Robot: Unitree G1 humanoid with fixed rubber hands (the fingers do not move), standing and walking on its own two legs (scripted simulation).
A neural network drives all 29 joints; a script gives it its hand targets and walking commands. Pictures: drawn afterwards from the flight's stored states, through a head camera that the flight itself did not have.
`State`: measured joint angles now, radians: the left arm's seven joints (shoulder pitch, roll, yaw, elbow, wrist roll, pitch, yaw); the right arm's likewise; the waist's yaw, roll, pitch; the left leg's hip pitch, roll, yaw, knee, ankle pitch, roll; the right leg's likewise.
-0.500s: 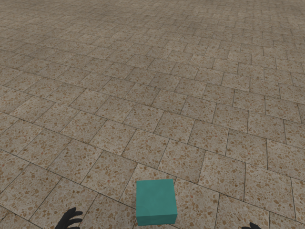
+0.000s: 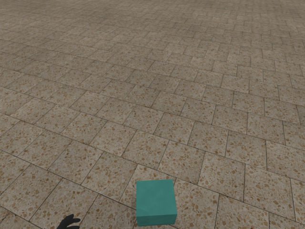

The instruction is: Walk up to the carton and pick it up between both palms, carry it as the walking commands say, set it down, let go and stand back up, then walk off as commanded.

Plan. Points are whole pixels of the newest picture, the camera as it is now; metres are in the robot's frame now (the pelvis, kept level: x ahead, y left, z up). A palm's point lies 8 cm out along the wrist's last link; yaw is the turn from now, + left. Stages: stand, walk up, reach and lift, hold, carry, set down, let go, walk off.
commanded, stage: stand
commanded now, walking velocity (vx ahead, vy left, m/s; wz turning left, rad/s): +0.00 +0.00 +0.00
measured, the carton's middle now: (155, 202) +0.44 +0.02 -0.68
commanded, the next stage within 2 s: walk off in 0.44 s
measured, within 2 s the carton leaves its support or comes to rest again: neither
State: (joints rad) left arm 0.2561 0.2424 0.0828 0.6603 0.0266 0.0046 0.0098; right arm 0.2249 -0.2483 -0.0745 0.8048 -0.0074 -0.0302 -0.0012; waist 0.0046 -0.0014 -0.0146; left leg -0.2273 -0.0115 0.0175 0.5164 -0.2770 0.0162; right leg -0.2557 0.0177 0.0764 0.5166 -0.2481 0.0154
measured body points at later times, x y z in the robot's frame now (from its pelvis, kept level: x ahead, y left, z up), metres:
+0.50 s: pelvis -0.01 +0.00 +0.00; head -0.02 +0.00 +0.45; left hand +0.12 +0.27 -0.10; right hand +0.10 -0.27 -0.11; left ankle +0.00 +0.11 -0.74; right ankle +0.02 -0.13 -0.74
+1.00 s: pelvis +0.05 -0.04 +0.00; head +0.04 -0.04 +0.45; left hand +0.15 +0.23 -0.11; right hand +0.08 -0.31 -0.14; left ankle +0.00 +0.11 -0.74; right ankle +0.05 -0.15 -0.72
